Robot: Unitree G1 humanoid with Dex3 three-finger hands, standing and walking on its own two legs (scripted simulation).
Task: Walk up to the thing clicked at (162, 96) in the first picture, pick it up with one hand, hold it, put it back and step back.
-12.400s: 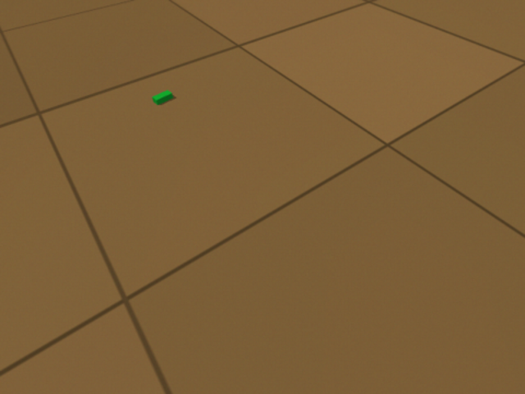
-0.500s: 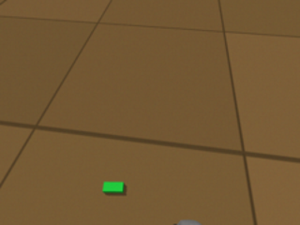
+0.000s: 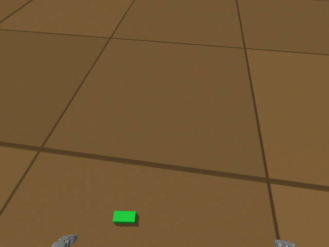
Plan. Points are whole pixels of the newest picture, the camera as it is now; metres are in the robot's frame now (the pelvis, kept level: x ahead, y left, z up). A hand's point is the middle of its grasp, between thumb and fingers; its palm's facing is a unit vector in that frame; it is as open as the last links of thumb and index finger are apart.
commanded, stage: walk up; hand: left
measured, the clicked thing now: (124, 217) +0.39 +0.25 -0.76
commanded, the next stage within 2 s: none
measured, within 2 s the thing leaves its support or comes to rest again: neither
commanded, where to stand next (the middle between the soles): +0.00 +0.00 m, yaw +0 degrees
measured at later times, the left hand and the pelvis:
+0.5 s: hand out of the picture +0.04 +0.24 -0.16, palm faces +0.02 -0.95 -0.33, open 7.4 cm; pelvis -0.02 -0.01 +0.00, yaw +0 degrees
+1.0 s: hand out of the picture +0.06 +0.29 -0.18, palm faces +0.01 -0.94 -0.34, open 7.4 cm; pelvis -0.09 +0.03 -0.03, yaw +2 degrees
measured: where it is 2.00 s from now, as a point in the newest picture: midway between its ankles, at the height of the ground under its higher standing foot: outside the picture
